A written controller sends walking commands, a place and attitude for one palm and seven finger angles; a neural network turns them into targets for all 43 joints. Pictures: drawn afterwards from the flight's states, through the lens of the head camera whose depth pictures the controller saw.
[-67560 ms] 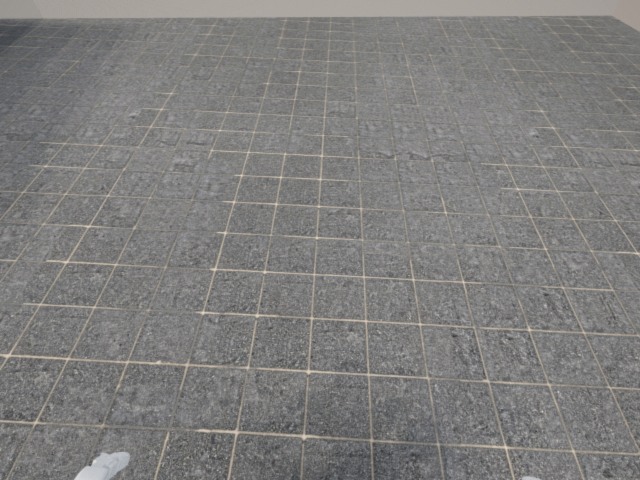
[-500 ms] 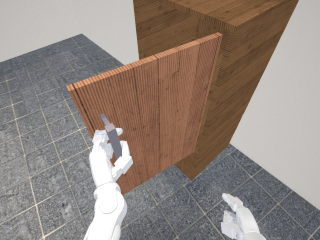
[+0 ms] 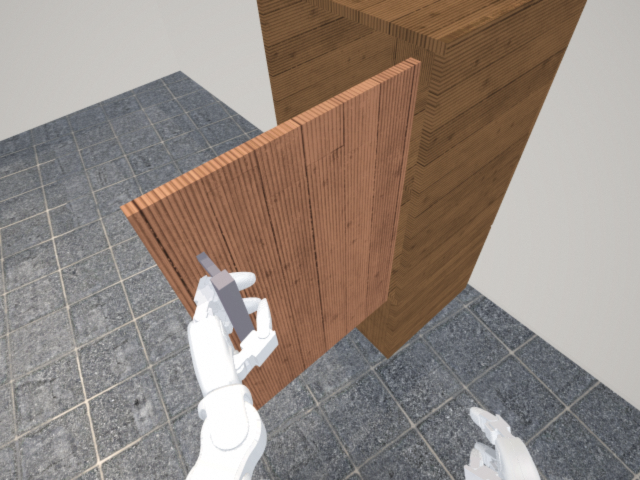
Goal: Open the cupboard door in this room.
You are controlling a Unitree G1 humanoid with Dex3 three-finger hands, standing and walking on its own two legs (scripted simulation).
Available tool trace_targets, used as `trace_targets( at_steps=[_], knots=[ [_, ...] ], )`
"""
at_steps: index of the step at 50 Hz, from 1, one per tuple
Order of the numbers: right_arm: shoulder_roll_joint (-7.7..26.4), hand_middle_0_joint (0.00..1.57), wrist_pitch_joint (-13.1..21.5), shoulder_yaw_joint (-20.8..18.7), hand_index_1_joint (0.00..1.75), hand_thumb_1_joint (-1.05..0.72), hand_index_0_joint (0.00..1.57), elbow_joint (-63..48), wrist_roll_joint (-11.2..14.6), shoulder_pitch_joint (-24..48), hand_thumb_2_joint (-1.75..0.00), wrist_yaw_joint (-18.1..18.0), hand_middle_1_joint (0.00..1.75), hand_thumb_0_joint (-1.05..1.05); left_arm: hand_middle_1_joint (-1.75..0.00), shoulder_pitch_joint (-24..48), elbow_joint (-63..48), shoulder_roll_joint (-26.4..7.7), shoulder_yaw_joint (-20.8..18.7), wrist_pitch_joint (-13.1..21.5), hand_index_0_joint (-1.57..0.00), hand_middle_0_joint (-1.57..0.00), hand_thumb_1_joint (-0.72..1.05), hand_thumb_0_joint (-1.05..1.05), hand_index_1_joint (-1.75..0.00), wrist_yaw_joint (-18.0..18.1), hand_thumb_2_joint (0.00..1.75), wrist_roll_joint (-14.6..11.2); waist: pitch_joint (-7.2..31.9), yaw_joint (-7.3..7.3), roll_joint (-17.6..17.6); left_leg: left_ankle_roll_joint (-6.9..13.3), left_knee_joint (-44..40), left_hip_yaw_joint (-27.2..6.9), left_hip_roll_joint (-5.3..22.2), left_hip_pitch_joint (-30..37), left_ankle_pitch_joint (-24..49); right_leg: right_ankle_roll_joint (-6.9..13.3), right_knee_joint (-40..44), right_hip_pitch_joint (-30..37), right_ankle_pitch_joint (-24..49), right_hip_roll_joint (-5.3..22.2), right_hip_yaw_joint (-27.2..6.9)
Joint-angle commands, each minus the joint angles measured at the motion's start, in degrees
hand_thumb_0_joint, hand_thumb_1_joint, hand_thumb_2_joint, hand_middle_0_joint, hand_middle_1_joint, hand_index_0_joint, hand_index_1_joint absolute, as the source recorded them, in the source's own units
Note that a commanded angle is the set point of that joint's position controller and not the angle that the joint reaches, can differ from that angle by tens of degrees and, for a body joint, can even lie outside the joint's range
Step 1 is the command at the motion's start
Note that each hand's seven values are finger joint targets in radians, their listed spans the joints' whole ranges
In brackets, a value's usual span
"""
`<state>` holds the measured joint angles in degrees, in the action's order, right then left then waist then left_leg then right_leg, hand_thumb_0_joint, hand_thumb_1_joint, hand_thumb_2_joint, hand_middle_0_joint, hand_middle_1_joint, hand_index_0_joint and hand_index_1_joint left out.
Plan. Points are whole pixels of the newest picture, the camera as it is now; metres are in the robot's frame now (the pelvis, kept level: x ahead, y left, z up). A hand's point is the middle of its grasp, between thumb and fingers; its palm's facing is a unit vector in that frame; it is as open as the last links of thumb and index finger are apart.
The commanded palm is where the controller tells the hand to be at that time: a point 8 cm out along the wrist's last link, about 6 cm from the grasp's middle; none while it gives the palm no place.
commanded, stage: open thumb and fingers to let go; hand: left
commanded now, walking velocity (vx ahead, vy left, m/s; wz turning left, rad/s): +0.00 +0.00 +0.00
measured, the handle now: (230, 305) +0.32 +0.12 +0.06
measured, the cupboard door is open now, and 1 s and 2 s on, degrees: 90 91 89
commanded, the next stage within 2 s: slide the hand sideways off the handle in 0.62 s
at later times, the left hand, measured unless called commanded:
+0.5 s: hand (258, 327) +0.29 +0.08 +0.06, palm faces +0.31 -0.95 -0.01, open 14.3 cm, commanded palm +0.24 +0.13 +0.06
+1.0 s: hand (243, 358) +0.25 +0.10 +0.07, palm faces -0.17 -0.98 +0.05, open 16.1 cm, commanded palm +0.23 +0.15 +0.06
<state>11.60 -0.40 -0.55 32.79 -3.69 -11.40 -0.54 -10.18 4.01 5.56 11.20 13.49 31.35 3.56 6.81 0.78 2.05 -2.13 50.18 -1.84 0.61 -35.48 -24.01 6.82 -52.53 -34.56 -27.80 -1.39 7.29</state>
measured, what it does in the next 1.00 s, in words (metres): shifts its weight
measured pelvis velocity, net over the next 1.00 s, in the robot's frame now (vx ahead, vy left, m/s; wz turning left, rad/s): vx -0.01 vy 0.06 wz -0.04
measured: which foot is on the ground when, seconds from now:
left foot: down 0.00-1.00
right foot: down 0.00-1.00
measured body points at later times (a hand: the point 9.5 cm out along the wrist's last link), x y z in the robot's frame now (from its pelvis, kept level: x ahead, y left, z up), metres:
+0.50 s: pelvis -0.01 +0.02 +0.00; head +0.02 +0.00 +0.45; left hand +0.26 +0.13 +0.07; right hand +0.16 -0.20 -0.10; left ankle +0.01 +0.16 -0.69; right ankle -0.01 -0.03 -0.69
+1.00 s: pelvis -0.01 +0.06 +0.00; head +0.02 +0.05 +0.45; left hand +0.25 +0.15 +0.07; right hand +0.15 -0.16 -0.09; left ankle +0.01 +0.17 -0.69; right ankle -0.01 -0.03 -0.69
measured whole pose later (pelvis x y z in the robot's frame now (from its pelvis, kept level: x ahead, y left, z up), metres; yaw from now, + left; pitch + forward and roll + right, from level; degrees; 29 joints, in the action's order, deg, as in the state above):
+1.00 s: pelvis -0.01 +0.06 +0.00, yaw -3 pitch +7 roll +0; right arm 12.3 1.2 1.6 27.7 0.0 -13.5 -0.5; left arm -9.7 2.0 -2.0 15.3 14.7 4.8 -4.4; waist 4.7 0.4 2.7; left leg 1.5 53.9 0.7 -0.8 -36.1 -25.2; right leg 2.2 -53.3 -34.5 -26.2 -0.2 4.0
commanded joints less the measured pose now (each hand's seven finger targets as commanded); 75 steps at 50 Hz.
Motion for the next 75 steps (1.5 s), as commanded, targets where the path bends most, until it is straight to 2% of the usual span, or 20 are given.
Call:
trace_targets(
  at_steps=[1,6,10,12,18,27,30,36,37,38,40,42,43,45,46,47,54,58,66,75],
  knots=[
    [3.3,0.2,2.7,-0.7,0.3,-0.9,0.2,-9.1,0.4,4.6,-0.9,-0.3,0.3,0.0,-1.27,9.3,-12.5,0.4,-0.5,4.0,-0.35,-0.35,0.13,0.0,-1.27,-0.7,0.57,1.0,11.9,0.14,-9.0,2.5,-1.1,0.1,-2.5,-0.6,8.4,-8.9,14.1,13.8,28.3,7.6,-16.2],
    [3.4,0.2,2.5,-0.7,0.3,-0.9,0.2,-8.8,0.4,5.1,-0.9,-0.7,0.3,0.0,-1.23,13.2,-11.3,-0.1,-1.2,4.5,-0.32,-0.32,-0.22,0.0,-1.23,-0.9,0.42,0.6,10.9,0.58,-10.3,2.7,-1.0,-0.3,-2.4,-1.0,7.1,-9.1,14.8,12.6,24.5,7.8,-16.6],
    [3.3,0.2,2.2,-0.7,0.3,-0.9,0.2,-9.1,0.6,5.2,-0.9,-0.5,0.3,0.0,-1.2,11.5,-11.4,0.1,-1.5,4.6,-0.3,-0.3,-0.5,0.0,-1.2,-1.0,0.3,0.4,12.1,-0.16,-8.1,2.6,-1.4,-0.1,-2.4,-0.1,8.0,-8.5,13.9,12.7,25.4,7.2,-15.5],
    [3.3,0.2,2.1,-0.8,0.3,-0.9,0.2,-9.3,0.7,5.0,-0.9,-0.5,0.3,0.0,-1.2,10.1,-10.7,-0.1,-1.8,4.3,-0.3,-0.3,-0.5,0.0,-1.2,-0.9,0.3,0.5,11.8,-0.3,-8.8,2.6,-1.6,0.0,-2.3,0.3,8.4,-8.3,13.9,12.5,25.0,6.8,-14.7],
    [3.2,0.2,2.2,-0.6,0.3,-0.9,0.2,-9.5,0.6,5.6,-0.9,-0.5,0.3,0.0,-0.9,12.0,-9.5,1.0,-1.0,3.8,-0.25,-0.25,-0.5,0.0,-0.9,0.2,0.3,1.0,9.6,0.11,-9.6,2.8,-1.6,0.1,-2.3,0.3,7.1,-7.9,14.5,10.0,19.6,6.3,-13.7],
    [3.3,0.2,2.7,-0.7,0.3,-0.9,0.2,-10.5,0.5,5.2,-0.9,0.2,0.3,0.0,-0.45,12.0,-9.2,4.7,1.9,2.3,-0.18,-0.18,-0.5,0.0,-0.45,2.2,0.3,2.5,12.4,-0.95,-5.4,2.9,-2.6,0.6,-2.0,4.0,10.0,-5.6,10.3,7.2,18.6,3.1,-7.2],
    [3.4,0.2,2.9,-0.6,0.3,-0.9,0.2,-10.7,0.4,5.2,-0.9,0.4,0.3,0.0,-0.3,13.2,-9.9,6.0,3.0,1.7,-0.15,-0.15,-0.5,0.0,-0.3,2.6,0.3,2.2,11.9,-0.34,-6.0,3.0,-2.5,0.6,-1.8,4.6,10.3,-5.5,9.8,5.9,17.8,2.4,-6.1],
    [3.3,0.2,2.8,-0.3,0.3,-0.9,0.2,-10.9,0.4,6.2,-0.9,0.8,0.3,0.0,-0.3,14.0,-10.5,7.1,3.5,0.3,-0.15,-0.15,-0.5,0.0,-0.3,3.3,0.3,1.9,11.0,-0.91,-5.4,2.9,-2.9,0.2,-1.7,4.5,10.0,-4.8,9.1,4.7,14.8,1.5,-4.9],
    [6.3,0.2,2.7,-0.2,0.3,-0.9,0.2,-9.2,0.8,2.3,-0.9,1.4,0.3,0.0,-0.3,15.2,-10.9,-0.5,15.0,3.6,-0.15,-0.15,-0.5,0.0,-0.3,-9.0,0.3,7.4,6.2,4.92,-8.5,4.1,-1.7,0.2,-1.9,4.6,11.4,-5.3,7.8,1.0,20.3,2.2,-6.8],
    [6.0,0.2,2.7,-1.2,0.3,-0.9,0.2,-10.9,1.4,1.7,-0.9,1.1,0.3,0.0,-0.3,17.3,-15.6,-5.9,9.0,6.5,-0.15,-0.15,-0.5,0.0,-0.3,-16.0,0.3,5.0,12.0,2.3,-4.5,4.2,-1.2,0.6,-1.8,5.4,12.3,-4.9,6.9,3.8,22.6,2.5,-7.4],
    [5.8,0.2,2.8,-0.6,0.3,-0.9,0.2,-11.8,1.9,1.8,-0.9,0.4,0.3,0.0,-0.3,16.3,-15.6,-9.0,7.6,8.8,-0.15,-0.15,-0.5,0.0,-0.3,-23.8,0.3,2.9,13.7,1.35,-2.6,4.3,-1.5,0.5,-2.0,5.7,12.2,-4.7,6.5,5.9,23.4,2.7,-7.9],
    [5.5,0.2,3.6,-0.4,0.3,-0.9,0.2,-13.8,3.1,2.0,-0.9,0.2,0.3,0.0,-0.3,13.9,-16.8,-5.7,8.8,8.9,-0.15,-0.15,-0.5,0.0,-0.3,-29.2,0.3,-2.0,13.0,0.98,-1.5,4.1,-2.3,0.4,-1.8,7.0,10.9,-4.4,7.2,5.4,20.1,2.1,-7.2],
    [5.2,0.2,4.1,0.2,0.3,-0.9,0.2,-14.3,3.5,2.5,-0.9,0.0,0.3,0.0,-0.3,13.3,-15.4,-3.4,8.7,8.1,-0.15,-0.15,-0.5,0.0,-0.3,-30.2,0.3,-5.1,10.8,1.36,-3.6,4.0,-3.0,0.0,-1.7,6.5,8.6,-4.7,8.1,4.7,16.9,1.6,-6.3],
    [5.6,0.2,4.7,0.4,0.3,-0.9,0.2,-15.0,4.3,3.7,-0.9,-0.6,0.3,0.0,-0.3,11.8,-14.7,-3.3,4.9,6.1,-0.15,-0.15,-0.5,0.0,-0.3,-29.6,0.3,-9.5,8.1,0.52,-5.4,3.6,-4.3,-0.2,-1.7,5.5,4.5,-5.0,10.2,3.9,10.2,1.1,-5.8],
    [5.9,0.2,5.0,0.6,0.3,-0.9,0.2,-15.1,4.4,3.9,-0.9,-0.7,0.3,0.0,-0.3,11.9,-14.5,-3.8,3.2,5.3,-0.15,-0.15,-0.5,0.0,-0.3,-28.3,0.3,-10.4,7.4,0.35,-7.5,3.5,-4.7,-0.6,-1.8,5.0,3.3,-5.1,10.6,3.6,8.0,1.1,-5.6],
    [6.0,0.2,5.2,0.6,0.3,-0.9,0.2,-15.3,4.3,4.4,-0.9,-0.6,0.3,0.0,-0.3,11.0,-14.7,-5.0,1.2,4.8,-0.15,-0.15,-0.5,0.0,-0.3,-26.8,0.3,-10.2,7.5,-0.72,-6.6,3.4,-5.1,-0.6,-1.9,4.8,3.1,-4.8,10.2,3.7,6.7,1.0,-5.3],
    [5.7,0.2,4.3,0.0,0.3,-0.9,0.2,-16.9,3.0,2.1,-0.9,1.6,0.3,0.0,-0.3,2.1,-18.6,-6.9,1.2,5.5,-0.15,-0.15,-0.5,0.0,-0.3,-20.6,0.3,-2.6,8.7,-1.42,-4.0,3.3,-3.7,-0.1,-1.4,3.8,7.1,-4.3,5.8,2.2,11.5,1.1,-4.7],
    [5.7,0.2,3.6,0.0,0.3,-0.9,0.2,-18.0,3.0,2.1,-0.9,1.6,0.3,0.0,-0.3,0.3,-21.3,-8.9,0.4,5.8,-0.15,-0.15,-0.5,0.0,-0.3,-21.0,0.3,-1.7,8.6,-1.42,-3.1,3.4,-3.3,0.2,-1.4,3.0,6.2,-4.2,5.9,2.3,10.9,1.0,-5.3],
    [5.8,0.2,3.9,0.2,0.3,-0.9,0.2,-18.7,3.7,1.6,-0.9,0.4,0.3,0.0,-0.3,-8.9,-26.3,-10.2,-3.2,5.2,-0.15,-0.15,-0.5,0.0,-0.3,-24.9,0.3,-7.3,8.2,-1.52,-3.8,3.3,-3.1,0.6,-1.4,2.8,8.1,-4.6,6.4,4.8,14.7,0.4,-5.3],
    [6.2,0.2,5.6,-0.4,0.3,-0.9,0.2,-19.1,3.6,0.2,-0.9,0.6,0.3,0.0,-0.3,-16.3,-31.4,-12.2,-3.0,8.6,-0.15,-0.15,-0.5,0.0,-0.3,-28.8,0.3,-7.2,8.1,-0.3,-2.8,3.5,0.0,0.3,-1.6,0.7,9.7,-5.0,3.9,2.3,17.4,0.6,-5.7]
  ],
)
